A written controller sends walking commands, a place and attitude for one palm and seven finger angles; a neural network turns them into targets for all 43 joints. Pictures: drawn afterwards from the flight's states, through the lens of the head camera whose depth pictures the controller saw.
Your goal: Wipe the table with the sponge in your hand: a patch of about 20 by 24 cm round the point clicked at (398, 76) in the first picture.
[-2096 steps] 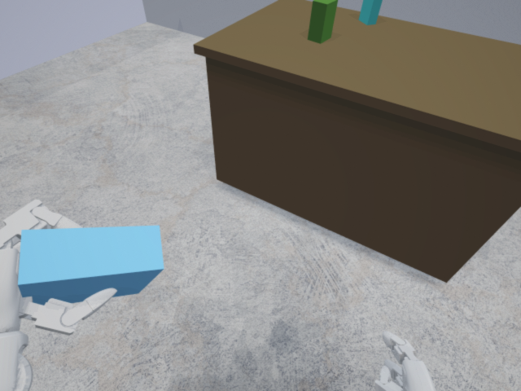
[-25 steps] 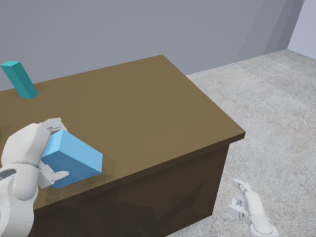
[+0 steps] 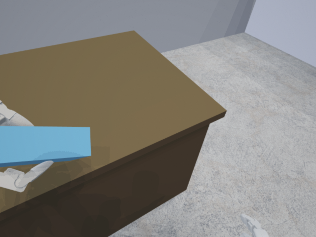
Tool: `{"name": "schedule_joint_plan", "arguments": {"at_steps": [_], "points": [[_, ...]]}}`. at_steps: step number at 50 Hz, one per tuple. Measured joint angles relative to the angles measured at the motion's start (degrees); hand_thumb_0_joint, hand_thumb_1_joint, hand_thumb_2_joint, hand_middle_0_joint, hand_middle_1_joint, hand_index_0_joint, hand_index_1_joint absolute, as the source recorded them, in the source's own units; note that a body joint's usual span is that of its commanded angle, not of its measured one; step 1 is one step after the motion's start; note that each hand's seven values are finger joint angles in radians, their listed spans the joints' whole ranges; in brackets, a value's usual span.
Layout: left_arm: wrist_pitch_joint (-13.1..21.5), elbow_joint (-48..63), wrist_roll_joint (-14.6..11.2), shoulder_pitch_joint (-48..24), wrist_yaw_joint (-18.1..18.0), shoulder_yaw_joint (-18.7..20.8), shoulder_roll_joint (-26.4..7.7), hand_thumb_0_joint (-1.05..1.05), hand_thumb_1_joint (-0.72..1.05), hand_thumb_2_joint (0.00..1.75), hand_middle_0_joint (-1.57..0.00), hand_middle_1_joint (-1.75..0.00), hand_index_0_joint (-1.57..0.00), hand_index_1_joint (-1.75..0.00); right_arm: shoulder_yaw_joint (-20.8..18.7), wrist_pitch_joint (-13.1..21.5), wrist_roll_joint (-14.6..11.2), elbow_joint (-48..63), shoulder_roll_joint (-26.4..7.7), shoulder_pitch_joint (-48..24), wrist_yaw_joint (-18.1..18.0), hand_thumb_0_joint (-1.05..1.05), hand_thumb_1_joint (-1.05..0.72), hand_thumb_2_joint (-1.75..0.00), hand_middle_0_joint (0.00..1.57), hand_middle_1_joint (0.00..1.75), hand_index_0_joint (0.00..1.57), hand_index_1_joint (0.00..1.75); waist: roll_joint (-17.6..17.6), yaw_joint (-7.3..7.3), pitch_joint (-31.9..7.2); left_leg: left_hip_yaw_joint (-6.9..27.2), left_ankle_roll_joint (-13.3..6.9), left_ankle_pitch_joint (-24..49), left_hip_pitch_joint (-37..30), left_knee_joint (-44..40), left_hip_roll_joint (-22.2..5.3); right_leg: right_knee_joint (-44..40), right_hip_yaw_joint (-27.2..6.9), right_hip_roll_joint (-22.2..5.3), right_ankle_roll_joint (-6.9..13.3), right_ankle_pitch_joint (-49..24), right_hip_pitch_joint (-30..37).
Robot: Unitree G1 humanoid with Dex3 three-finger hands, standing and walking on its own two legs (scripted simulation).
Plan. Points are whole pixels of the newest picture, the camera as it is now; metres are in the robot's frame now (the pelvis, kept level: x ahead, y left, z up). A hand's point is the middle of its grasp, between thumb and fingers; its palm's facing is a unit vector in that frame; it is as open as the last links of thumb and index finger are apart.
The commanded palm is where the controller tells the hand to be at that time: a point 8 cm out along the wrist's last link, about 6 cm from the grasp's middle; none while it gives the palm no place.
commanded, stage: step back with the hand held close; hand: left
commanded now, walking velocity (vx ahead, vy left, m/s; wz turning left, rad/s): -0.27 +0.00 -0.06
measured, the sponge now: (55, 146) +0.25 +0.20 +0.18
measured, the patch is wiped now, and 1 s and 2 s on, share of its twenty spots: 1.00 1.00 1.00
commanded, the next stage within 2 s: stop stepping back and stand still in 0.76 s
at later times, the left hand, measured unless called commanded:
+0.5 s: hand (12, 201) +0.14 +0.21 +0.21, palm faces +0.24 -0.89 -0.39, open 9.5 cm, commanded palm +0.08 +0.29 +0.25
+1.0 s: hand out of the picture -0.09 +0.24 +0.24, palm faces +0.31 -0.89 -0.32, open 9.5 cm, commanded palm -0.11 +0.30 +0.25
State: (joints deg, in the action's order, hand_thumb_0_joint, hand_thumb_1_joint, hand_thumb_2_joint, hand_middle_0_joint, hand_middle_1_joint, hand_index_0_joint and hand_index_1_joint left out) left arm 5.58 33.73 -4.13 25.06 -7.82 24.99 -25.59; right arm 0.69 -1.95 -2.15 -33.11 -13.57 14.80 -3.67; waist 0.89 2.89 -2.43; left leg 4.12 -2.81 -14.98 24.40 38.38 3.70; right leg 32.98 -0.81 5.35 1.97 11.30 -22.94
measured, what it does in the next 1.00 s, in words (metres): walks backwards: right foot, then right foot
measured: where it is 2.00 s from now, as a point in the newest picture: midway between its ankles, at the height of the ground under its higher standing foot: outside the picture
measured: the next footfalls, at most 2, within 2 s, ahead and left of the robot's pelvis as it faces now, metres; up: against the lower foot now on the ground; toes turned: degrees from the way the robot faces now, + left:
right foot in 0.24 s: -0.05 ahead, -0.12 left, +0.00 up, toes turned +3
right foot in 0.86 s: -0.23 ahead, -0.12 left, +0.00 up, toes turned -3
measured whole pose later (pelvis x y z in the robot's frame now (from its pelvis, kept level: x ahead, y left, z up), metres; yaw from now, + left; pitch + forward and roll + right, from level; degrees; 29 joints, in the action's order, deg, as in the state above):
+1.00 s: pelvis -0.27 +0.02 +0.00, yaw -1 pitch -1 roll -4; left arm 8.4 41.9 -4.6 24.0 -3.7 21.4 -26.6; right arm 1.7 0.3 -2.6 -36.3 -8.8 15.6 -2.3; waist -2.3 1.2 -5.8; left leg 1.5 1.8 -21.3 38.5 79.5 0.8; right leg 35.5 2.5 1.4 -0.5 18.5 -15.9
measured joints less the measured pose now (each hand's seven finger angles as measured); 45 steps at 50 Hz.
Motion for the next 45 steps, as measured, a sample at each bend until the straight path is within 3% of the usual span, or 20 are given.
{"name": "schedule_joint_plan", "arguments": {"at_steps": [5,9,14,19,24,25,27,29,31,34,38,42,43,45], "points": [[1.3,5.7,2.6,2.5,0.6,-0.9,-0.2,-0.03,-0.49,1.08,-0.75,-1.38,-0.83,-1.38,0.7,2.2,1.4,1.5,0.9,-0.7,0.4,0.02,-0.9,-0.9,0.2,0.3,0.2,0.3,-2.1,-1.35,0.6,-1.4,-0.8,1.0,1.6,0.6,0.0,2.8,-0.5,-0.5,-1.1,0.7,-2.4],[3.1,6.6,4.2,-0.7,0.9,0.4,-0.8,-0.03,-0.49,1.08,-0.75,-1.38,-0.83,-1.37,0.0,4.4,2.5,1.3,1.3,0.0,0.7,0.02,-0.9,-0.9,0.21,0.3,0.2,0.3,-0.5,-2.72,-1.0,-0.3,-0.9,2.0,2.7,0.3,-0.5,10.7,-1.7,-0.2,-2.3,5.7,0.4],[5.2,1.1,2.6,-7.1,0.5,3.1,0.9,-0.03,-0.49,1.08,-0.75,-1.38,-0.83,-1.38,1.0,5.2,1.8,-0.4,2.3,-2.3,1.0,0.01,-0.9,-0.9,0.21,0.3,0.2,0.3,0.9,-4.83,-2.4,-0.7,0.3,4.3,5.3,-1.3,-2.3,-1.5,-2.1,-0.4,-1.6,10.4,8.6],[3.8,-2.1,1.3,-9.1,1.7,-2.3,4.2,-0.03,-0.49,1.08,-0.75,-1.39,-0.83,-1.38,1.2,4.1,0.5,0.0,2.4,-5.4,1.1,0.01,-0.9,-0.9,0.21,0.3,0.2,0.3,3.4,-3.75,1.6,0.5,1.1,7.5,5.2,-2.9,-4.2,-3.8,-1.2,1.5,-1.4,5.4,8.7],[4.8,6.0,0.9,-0.2,3.5,-5.3,1.5,-0.03,-0.49,1.08,-0.75,-1.38,-0.83,-1.38,0.5,2.3,0.1,1.5,2.4,-4.2,0.8,0.01,-0.9,-0.9,0.21,0.3,0.2,0.3,0.8,-0.56,2.0,-0.3,2.5,2.4,5.2,3.2,-4.3,0.2,-0.2,1.0,-1.5,6.9,6.8],[5.2,7.8,0.9,1.0,3.6,-4.9,0.3,-0.03,-0.49,1.08,-0.75,-1.38,-0.83,-1.38,0.2,2.1,0.2,1.6,2.3,-3.7,0.5,0.01,-0.9,-0.9,0.21,0.3,0.2,0.3,0.1,-0.19,2.0,-0.5,1.9,1.6,5.1,2.8,-4.0,1.1,0.2,0.5,-1.7,7.2,6.2],[6.0,10.3,0.7,1.9,3.2,-2.6,-2.3,-0.03,-0.49,1.08,-0.75,-1.38,-0.83,-1.38,-0.3,2.0,0.5,1.3,2.1,-3.6,0.0,0.01,-0.9,-0.9,0.21,0.3,0.2,0.3,-1.9,-0.75,2.6,-1.3,-0.4,3.9,5.6,1.7,-3.1,3.0,0.1,-0.6,-2.3,7.2,4.4],[6.4,10.6,0.5,1.2,2.3,0.5,-4.2,-0.03,-0.49,1.08,-0.75,-1.38,-0.83,-1.38,-0.8,2.7,1.3,0.6,2.1,-4.1,0.0,0.02,-0.9,-0.9,0.21,0.3,0.2,0.3,-3.4,-2.35,3.4,-2.8,-0.8,5.9,5.7,-0.2,-2.9,8.6,-1.1,-1.1,-2.1,12.1,1.3],[6.2,9.0,0.6,-0.8,1.4,2.5,-4.4,-0.03,-0.49,1.08,-0.75,-1.38,-0.83,-1.37,-1.0,4.3,2.0,-0.3,2.2,-4.7,0.2,0.02,-0.9,-0.9,0.2,0.3,0.2,0.3,-3.2,-3.45,3.9,-3.6,-0.8,8.3,5.5,-2.7,-3.5,17.2,-2.3,-0.3,-2.0,17.2,-1.6],[4.9,5.5,0.6,-5.1,0.2,2.9,-2.7,-0.03,-0.49,1.08,-0.75,-1.38,-0.83,-1.38,-1.0,6.4,2.0,-1.2,2.6,-4.9,0.6,0.02,-0.91,-0.9,0.2,0.3,0.2,0.3,-1.5,-4.19,4.0,-3.5,-0.9,12.4,4.7,-7.0,-4.6,22.7,-2.4,-0.1,-2.4,17.2,-2.3],[2.6,3.0,0.6,-7.9,-0.6,1.0,0.8,-0.03,-0.49,1.08,-0.75,-1.38,-0.83,-1.38,0.2,7.2,1.4,-0.9,3.8,-4.2,1.0,0.02,-0.9,-0.9,0.21,0.3,0.2,0.3,-0.2,-3.77,2.2,-3.7,-0.3,16.4,4.6,-11.3,-5.8,19.7,-1.2,-1.1,-2.1,15.8,1.0],[1.5,2.7,0.8,-8.3,0.2,-2.1,2.1,-0.03,-0.49,1.08,-0.75,-1.39,-0.83,-1.38,1.3,7.2,1.7,-0.2,4.9,-3.8,1.2,0.01,-0.9,-0.9,0.21,0.3,0.2,0.3,0.0,-2.41,0.5,-3.5,1.3,15.0,7.7,-13.1,-5.8,9.6,1.3,-0.9,-0.3,15.3,7.0],[1.6,3.3,0.7,-8.1,0.5,-2.4,1.4,-0.03,-0.49,1.08,-0.75,-1.39,-0.83,-1.38,1.4,7.1,1.8,0.2,5.0,-3.8,1.3,0.01,-0.9,-0.9,0.21,0.3,0.2,0.3,-0.6,-2.31,0.3,-4.0,2.4,11.6,9.7,-11.2,-5.3,4.6,2.0,-1.6,1.0,14.2,9.1],[2.6,4.6,0.8,-7.2,1.1,-4.0,1.8,-0.03,-0.49,1.08,-0.75,-1.39,-0.83,-1.38,1.0,6.7,1.5,-1.0,4.2,-4.5,1.3,0.01,-0.9,-0.9,0.21,0.3,0.2,0.3,0.9,-2.23,1.5,-2.3,5.1,-1.5,15.1,4.9,-4.6,3.7,3.1,-1.5,-0.4,9.4,8.7]]}}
